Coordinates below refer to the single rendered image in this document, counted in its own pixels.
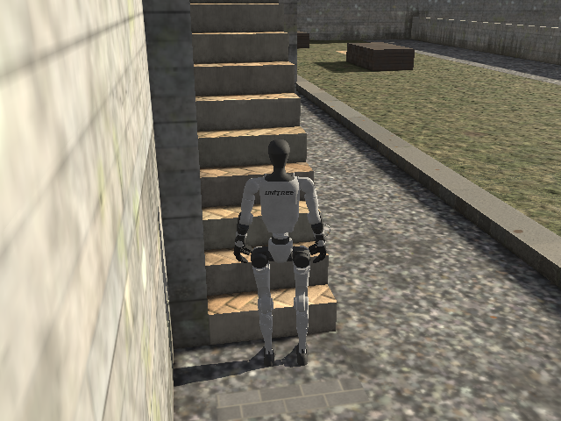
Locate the stairs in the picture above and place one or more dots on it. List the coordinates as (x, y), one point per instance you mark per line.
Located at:
(245, 98)

